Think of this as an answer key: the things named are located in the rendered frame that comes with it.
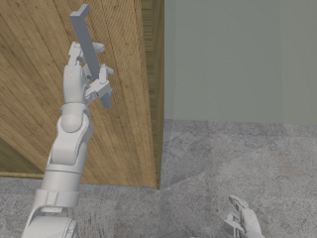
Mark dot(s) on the handle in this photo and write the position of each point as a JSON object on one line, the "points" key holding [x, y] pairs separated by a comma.
{"points": [[77, 19]]}

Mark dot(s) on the robot left hand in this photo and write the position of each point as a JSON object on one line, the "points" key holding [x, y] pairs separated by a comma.
{"points": [[76, 78]]}

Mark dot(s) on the left robot forearm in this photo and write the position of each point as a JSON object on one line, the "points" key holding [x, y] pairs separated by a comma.
{"points": [[60, 186]]}

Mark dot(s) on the wardrobe door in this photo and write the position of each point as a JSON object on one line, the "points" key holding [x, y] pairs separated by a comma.
{"points": [[35, 40], [11, 161]]}

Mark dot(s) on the robot right hand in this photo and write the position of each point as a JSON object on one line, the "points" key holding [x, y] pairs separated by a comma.
{"points": [[238, 226]]}

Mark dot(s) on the robot left upper arm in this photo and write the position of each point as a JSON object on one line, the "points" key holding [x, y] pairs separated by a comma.
{"points": [[52, 227]]}

